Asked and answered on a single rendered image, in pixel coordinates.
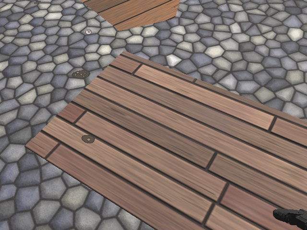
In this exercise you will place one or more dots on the right robot hand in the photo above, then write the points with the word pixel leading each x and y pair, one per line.
pixel 292 217

